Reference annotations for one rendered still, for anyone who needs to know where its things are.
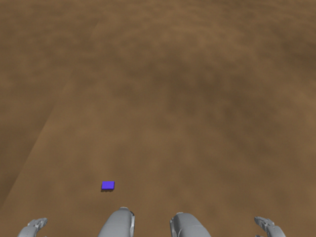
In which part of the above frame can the right robot hand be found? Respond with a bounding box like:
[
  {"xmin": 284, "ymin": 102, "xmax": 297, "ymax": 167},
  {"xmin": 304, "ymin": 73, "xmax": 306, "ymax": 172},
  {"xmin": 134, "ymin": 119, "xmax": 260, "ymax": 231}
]
[{"xmin": 254, "ymin": 216, "xmax": 286, "ymax": 237}]

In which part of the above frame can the left robot hand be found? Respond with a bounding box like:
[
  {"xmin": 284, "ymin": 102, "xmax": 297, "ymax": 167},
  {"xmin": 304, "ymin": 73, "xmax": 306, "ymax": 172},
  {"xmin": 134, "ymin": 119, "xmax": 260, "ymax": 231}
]
[{"xmin": 17, "ymin": 218, "xmax": 47, "ymax": 237}]

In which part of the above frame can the small box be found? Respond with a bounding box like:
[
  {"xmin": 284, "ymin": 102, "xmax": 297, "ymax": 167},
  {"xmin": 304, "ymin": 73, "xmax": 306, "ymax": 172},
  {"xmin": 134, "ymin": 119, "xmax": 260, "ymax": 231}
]
[{"xmin": 102, "ymin": 181, "xmax": 115, "ymax": 190}]

